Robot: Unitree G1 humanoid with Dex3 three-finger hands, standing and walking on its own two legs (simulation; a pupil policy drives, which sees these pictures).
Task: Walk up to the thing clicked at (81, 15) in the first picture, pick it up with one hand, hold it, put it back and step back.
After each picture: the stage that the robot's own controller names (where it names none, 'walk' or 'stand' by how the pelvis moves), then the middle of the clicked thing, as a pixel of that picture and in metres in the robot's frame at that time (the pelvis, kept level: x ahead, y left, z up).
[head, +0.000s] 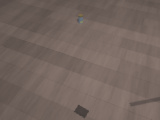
stand; (80, 18) +1.89 -0.02 -0.72
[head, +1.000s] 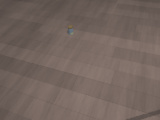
walk; (70, 30) +1.74 +0.22 -0.71
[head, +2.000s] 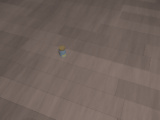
walk; (62, 51) +1.16 +0.27 -0.71
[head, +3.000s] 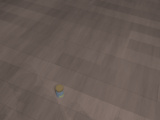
walk; (59, 91) +0.71 +0.17 -0.70
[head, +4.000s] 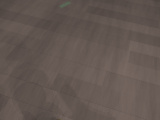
walk; out of the picture +0.42 +0.13 -0.71
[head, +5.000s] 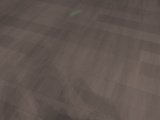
stand; out of the picture +0.35 +0.13 -0.72
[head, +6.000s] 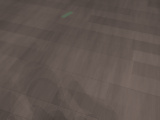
stand; out of the picture +0.33 +0.16 -0.72
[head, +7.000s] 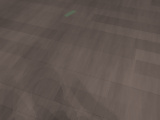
stand; out of the picture +0.35 +0.15 -0.73
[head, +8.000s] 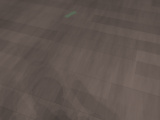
stand; out of the picture +0.34 +0.15 -0.73
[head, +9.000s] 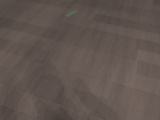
go down; out of the picture +0.33 +0.15 -0.73
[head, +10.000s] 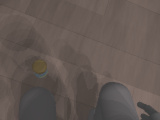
go down; (40, 69) +0.43 +0.14 -0.37
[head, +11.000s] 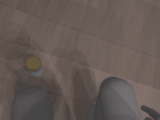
go down; (34, 66) +0.44 +0.15 -0.32
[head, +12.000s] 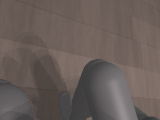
close in; out of the picture +0.44 +0.20 -0.23
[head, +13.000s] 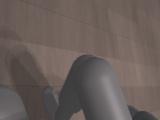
close; out of the picture +0.44 +0.21 -0.23
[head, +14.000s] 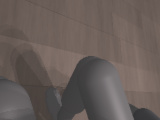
lift; out of the picture +0.40 +0.19 -0.24
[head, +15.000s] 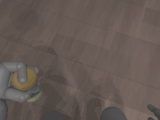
lift; (28, 85) +0.33 +0.17 -0.01
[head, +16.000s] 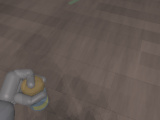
hold; (36, 94) +0.31 +0.16 +0.01
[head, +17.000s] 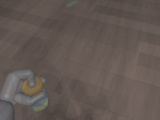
hold; (35, 94) +0.32 +0.17 +0.00
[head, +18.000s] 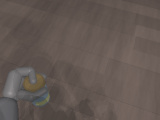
crouch; (37, 90) +0.34 +0.15 -0.04
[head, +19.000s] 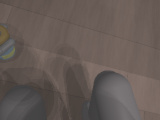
lower; (1, 43) +0.47 +0.19 -0.11
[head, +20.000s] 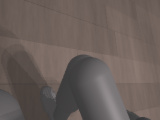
lower; out of the picture +0.44 +0.24 -0.24
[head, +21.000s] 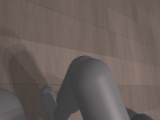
lower; out of the picture +0.44 +0.24 -0.24
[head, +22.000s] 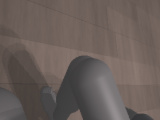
lower; out of the picture +0.44 +0.24 -0.24
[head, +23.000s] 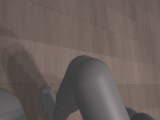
lower; out of the picture +0.44 +0.24 -0.24
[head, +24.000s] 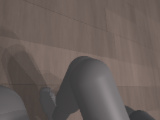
open; out of the picture +0.43 +0.22 -0.24
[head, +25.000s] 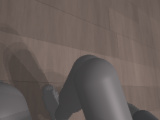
stand; out of the picture +0.43 +0.22 -0.23
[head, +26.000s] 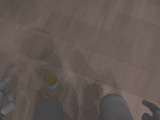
walk; (51, 81) +0.43 +0.14 -0.45
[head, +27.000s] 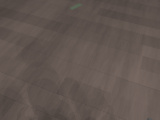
stand; out of the picture +0.36 +0.12 -0.66
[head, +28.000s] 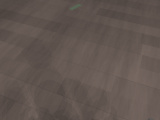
stand; out of the picture +0.37 +0.14 -0.67
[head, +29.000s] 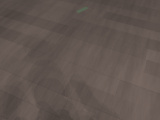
stand; out of the picture +0.37 +0.12 -0.71
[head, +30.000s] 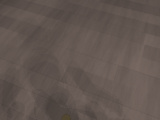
walk; out of the picture +0.39 +0.11 -0.71
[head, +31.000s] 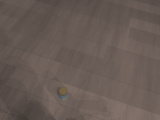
walk; (63, 93) +0.57 +0.09 -0.71
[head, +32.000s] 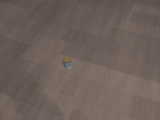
walk; (67, 63) +0.90 +0.16 -0.70
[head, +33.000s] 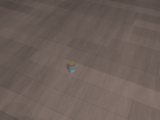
stand; (71, 66) +1.02 +0.10 -0.71
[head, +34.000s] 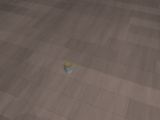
stand; (68, 67) +1.01 +0.13 -0.73
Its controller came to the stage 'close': yes
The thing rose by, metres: 0.71
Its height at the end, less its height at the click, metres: +0.00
